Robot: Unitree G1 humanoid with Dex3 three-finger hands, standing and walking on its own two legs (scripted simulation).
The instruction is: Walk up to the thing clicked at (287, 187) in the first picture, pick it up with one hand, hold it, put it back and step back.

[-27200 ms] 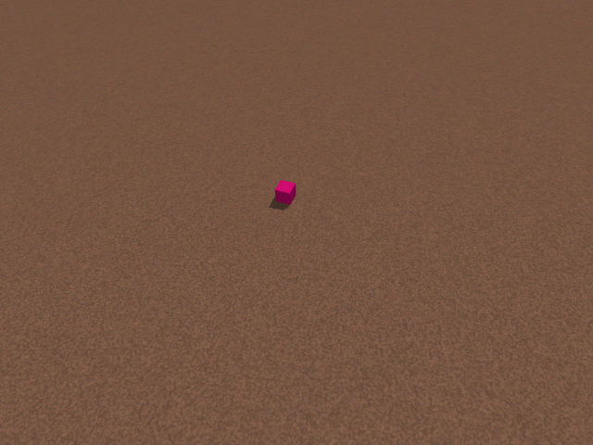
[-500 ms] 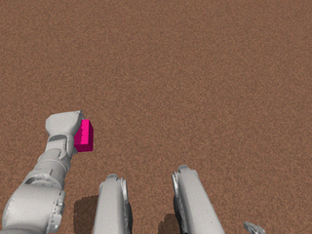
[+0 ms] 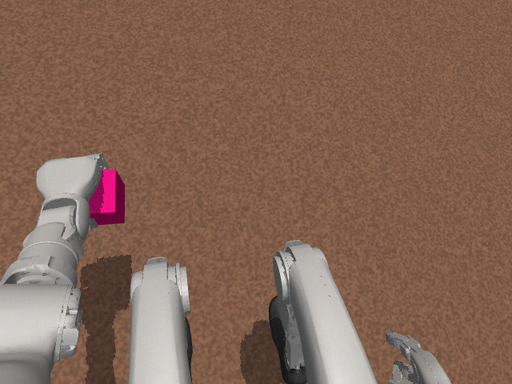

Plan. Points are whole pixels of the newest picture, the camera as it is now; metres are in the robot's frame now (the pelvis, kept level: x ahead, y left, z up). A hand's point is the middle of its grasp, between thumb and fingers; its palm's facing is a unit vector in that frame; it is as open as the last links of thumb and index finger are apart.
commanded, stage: crouch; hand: left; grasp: from above
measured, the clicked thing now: (97, 198) +0.44 +0.25 -0.19
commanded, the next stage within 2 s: lower in 0.46 s
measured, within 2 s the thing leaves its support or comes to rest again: rests again in 1.66 s
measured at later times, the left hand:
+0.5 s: hand (96, 203) +0.44 +0.26 -0.23, palm faces -0.45 -0.05 -0.89, open 10.8 cm
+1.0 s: hand (105, 210) +0.44 +0.26 -0.29, palm faces -0.46 -0.06 -0.88, open 10.8 cm
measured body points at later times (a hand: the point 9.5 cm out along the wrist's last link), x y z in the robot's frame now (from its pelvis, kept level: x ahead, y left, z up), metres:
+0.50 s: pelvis -0.01 +0.00 -0.06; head +0.22 +0.05 +0.32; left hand +0.46 +0.26 -0.18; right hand +0.03 -0.27 -0.18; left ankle +0.07 +0.13 -0.39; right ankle +0.08 -0.13 -0.39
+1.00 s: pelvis -0.01 +0.00 -0.10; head +0.24 +0.06 +0.27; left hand +0.46 +0.26 -0.24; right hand +0.03 -0.28 -0.20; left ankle +0.07 +0.13 -0.39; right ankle +0.08 -0.13 -0.39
